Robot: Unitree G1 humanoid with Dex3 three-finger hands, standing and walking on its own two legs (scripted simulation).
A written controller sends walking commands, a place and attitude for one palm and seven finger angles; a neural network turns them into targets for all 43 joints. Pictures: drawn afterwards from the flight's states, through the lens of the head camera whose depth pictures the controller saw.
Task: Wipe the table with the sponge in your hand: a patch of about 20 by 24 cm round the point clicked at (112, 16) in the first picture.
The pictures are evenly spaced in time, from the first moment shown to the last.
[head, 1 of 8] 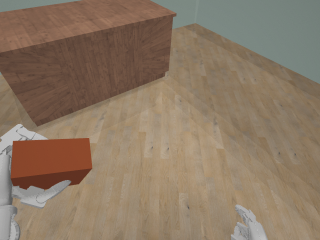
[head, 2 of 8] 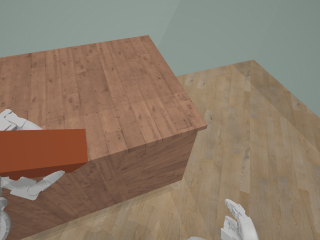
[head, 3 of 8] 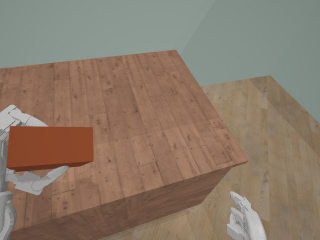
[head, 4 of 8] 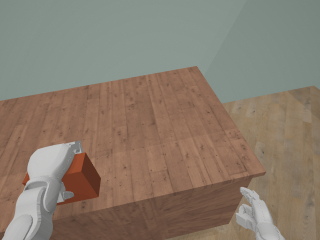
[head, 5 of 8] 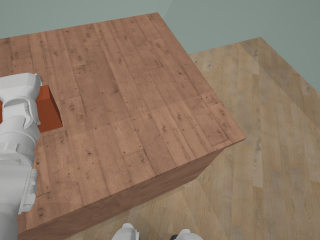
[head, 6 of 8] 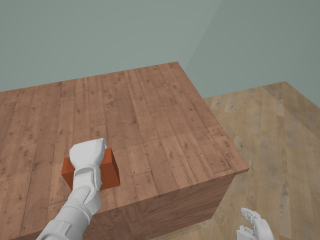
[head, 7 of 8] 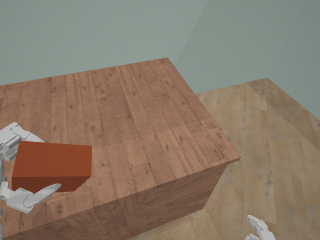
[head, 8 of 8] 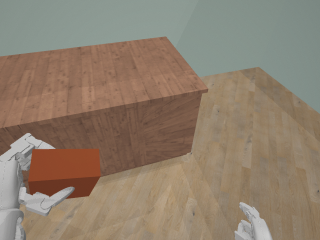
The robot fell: no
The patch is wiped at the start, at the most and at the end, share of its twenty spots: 0.00 1.00 1.00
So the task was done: yes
